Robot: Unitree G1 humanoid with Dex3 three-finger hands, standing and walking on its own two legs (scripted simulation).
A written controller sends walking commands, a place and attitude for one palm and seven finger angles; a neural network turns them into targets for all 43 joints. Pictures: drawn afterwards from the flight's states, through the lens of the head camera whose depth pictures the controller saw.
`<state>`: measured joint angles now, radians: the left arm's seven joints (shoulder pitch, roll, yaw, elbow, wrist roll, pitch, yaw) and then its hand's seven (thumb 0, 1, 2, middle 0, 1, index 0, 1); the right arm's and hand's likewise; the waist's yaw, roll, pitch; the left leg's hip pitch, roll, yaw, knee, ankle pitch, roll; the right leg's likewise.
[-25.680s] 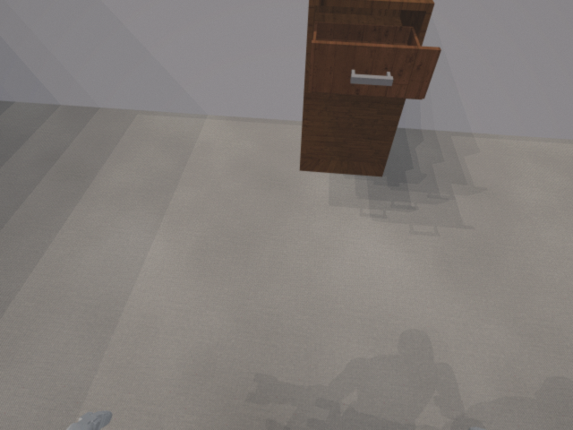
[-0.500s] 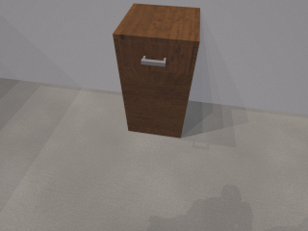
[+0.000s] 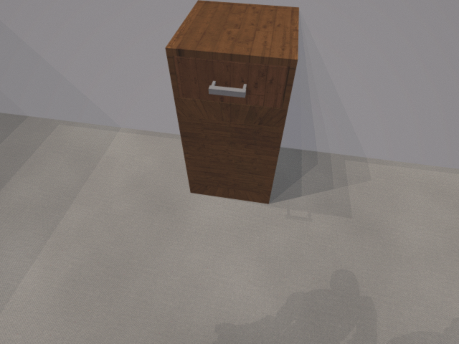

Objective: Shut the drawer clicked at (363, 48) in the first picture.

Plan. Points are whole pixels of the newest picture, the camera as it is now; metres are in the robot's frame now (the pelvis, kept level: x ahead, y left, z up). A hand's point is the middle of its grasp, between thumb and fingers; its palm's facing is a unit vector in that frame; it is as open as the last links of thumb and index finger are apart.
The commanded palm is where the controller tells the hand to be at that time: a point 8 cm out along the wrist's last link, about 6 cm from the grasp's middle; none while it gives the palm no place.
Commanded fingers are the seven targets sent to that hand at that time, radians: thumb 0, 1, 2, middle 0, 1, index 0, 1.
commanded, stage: look to check the result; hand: left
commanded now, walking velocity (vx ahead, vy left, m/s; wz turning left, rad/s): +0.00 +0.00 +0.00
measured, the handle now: (228, 88) +0.91 +0.05 -0.07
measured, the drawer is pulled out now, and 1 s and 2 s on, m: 0.00 0.00 0.00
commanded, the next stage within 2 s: stand and wait in 0.14 s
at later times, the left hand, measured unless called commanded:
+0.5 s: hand out of the picture +0.08 +0.23 -0.16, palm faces +0.00 -0.95 -0.31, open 7.4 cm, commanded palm none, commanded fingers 0.00 0.90 0.90 -0.20 -0.30 -0.20 -0.30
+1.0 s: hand out of the picture +0.08 +0.23 -0.16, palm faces +0.00 -0.95 -0.31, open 7.4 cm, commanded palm none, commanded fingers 0.00 0.90 0.90 -0.20 -0.30 -0.20 -0.30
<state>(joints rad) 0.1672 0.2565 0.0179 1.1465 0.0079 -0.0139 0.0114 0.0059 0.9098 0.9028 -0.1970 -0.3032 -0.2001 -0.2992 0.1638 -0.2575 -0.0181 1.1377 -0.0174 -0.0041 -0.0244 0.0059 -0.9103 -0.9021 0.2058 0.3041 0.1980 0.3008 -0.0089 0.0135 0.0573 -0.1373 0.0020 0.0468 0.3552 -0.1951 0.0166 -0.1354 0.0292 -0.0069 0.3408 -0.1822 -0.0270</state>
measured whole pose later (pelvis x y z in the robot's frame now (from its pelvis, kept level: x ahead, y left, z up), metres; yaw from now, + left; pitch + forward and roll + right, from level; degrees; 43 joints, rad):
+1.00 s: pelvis +0.01 -0.01 +0.00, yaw +0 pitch -1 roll +0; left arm 0.11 0.30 0.02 1.14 0.01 -0.02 0.00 0.01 0.91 0.90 -0.20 -0.30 -0.20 -0.30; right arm 0.13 -0.31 -0.01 1.13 -0.02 -0.01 -0.02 0.01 -0.91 -0.90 0.21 0.30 0.20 0.30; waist -0.01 0.01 0.05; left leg -0.10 0.01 0.04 0.31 -0.18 0.00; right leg -0.10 0.04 -0.02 0.29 -0.17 -0.04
